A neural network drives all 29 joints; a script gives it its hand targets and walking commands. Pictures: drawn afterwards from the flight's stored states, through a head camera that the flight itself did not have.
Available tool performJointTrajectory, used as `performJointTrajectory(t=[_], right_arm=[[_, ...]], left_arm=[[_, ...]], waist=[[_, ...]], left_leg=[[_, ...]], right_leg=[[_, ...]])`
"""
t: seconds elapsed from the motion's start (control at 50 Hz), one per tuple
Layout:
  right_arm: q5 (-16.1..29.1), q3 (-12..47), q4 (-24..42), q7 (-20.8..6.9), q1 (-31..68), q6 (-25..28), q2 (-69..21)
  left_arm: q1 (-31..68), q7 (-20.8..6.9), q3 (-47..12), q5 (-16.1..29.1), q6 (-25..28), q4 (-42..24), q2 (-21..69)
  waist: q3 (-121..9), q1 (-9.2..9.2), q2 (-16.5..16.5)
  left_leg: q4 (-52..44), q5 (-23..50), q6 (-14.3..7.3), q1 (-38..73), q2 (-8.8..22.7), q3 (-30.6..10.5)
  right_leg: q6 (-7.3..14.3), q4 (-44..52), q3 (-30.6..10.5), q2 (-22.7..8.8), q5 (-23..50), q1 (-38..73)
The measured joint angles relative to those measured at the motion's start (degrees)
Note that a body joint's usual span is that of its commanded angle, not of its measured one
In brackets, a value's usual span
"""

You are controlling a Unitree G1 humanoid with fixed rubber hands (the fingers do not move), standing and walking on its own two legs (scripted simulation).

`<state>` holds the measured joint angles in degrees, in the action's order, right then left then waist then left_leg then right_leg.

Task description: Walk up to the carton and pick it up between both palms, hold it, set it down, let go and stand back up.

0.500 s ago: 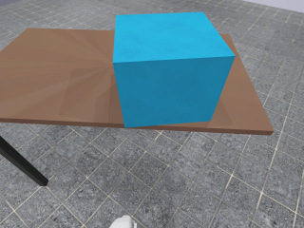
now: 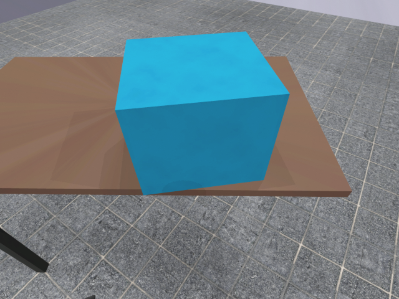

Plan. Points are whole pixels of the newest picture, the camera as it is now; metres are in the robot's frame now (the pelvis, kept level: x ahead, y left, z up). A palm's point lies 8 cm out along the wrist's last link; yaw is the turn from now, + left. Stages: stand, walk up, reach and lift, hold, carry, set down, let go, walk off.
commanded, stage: walk up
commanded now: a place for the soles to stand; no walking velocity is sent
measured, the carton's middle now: (196, 110) +0.51 +0.02 +0.12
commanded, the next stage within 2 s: none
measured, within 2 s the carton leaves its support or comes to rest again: neither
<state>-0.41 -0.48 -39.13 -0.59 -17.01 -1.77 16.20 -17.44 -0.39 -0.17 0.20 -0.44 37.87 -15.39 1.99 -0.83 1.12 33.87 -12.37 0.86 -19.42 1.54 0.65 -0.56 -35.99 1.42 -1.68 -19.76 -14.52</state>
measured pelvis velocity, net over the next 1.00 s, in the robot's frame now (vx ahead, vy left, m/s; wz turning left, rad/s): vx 0.05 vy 0.00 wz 0.01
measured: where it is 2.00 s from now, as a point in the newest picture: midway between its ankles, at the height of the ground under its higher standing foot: outside the picture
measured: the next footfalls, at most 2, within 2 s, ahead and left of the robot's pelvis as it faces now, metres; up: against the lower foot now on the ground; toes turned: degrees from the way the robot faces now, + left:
left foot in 1.16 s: +0.21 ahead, +0.12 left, +0.00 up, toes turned +3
right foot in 1.44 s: +0.11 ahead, -0.13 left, +0.00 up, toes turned +4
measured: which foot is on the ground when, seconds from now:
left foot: down 0.00-0.92, up 0.94-1.00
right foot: down 0.00-1.00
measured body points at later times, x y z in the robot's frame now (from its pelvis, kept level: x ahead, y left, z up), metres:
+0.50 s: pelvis +0.02 +0.00 +0.00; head +0.02 +0.01 +0.45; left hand +0.14 +0.27 -0.10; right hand +0.13 -0.26 -0.10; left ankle +0.06 +0.13 -0.73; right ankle +0.00 -0.12 -0.73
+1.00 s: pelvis +0.05 +0.00 +0.00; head +0.04 +0.00 +0.45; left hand +0.06 +0.27 -0.11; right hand +0.11 -0.27 -0.12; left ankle +0.07 +0.12 -0.70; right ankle +0.00 -0.12 -0.73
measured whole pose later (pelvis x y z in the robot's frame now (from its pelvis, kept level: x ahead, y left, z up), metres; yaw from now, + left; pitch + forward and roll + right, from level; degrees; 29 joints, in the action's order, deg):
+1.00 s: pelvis +0.05 +0.00 +0.00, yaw +1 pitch -2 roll +0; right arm -2.0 -3.1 -41.5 -1.5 -23.4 -1.5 15.9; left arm -27.9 -0.5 2.2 -2.9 1.8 39.8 -16.2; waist -0.2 2.1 0.3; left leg 45.8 -25.0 0.6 -21.7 0.8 0.0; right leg 1.0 -31.9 1.8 -0.8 -22.2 -8.4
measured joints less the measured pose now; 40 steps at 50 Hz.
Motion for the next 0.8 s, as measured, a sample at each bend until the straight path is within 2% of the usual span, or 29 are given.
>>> performJointTrajectory(t=[0.26,0.72,0.8], right_arm=[[0.0,0.5,-1.6,-0.4,0.5,1.0,0.5],[0.3,0.7,-1.6,-0.8,2.7,0.8,-0.1],[-1.0,-0.6,-0.9,-1.3,-0.6,1.4,-0.9]], left_arm=[[2.5,-0.1,-0.5,0.1,0.3,-2.4,-1.4],[-0.7,-0.1,0.0,-0.3,0.0,-0.5,-1.6],[-3.9,-1.0,1.3,-1.7,0.4,-0.2,-1.4]], waist=[[-0.7,-0.19,-1.3],[-0.3,0.89,-1.6],[-2.3,1.08,-2.0]], left_leg=[[-2.3,-0.5,0.4,1.9,0.2,-0.1],[-2.1,-0.3,-0.8,1.6,-0.5,-0.2],[-0.3,-7.6,-2.3,1.8,-0.8,0.0]], right_leg=[[0.4,3.0,0.2,0.3,0.3,2.2],[-0.7,4.2,0.4,-0.4,1.2,2.8],[2.1,1.4,0.0,-0.4,-8.8,2.6]])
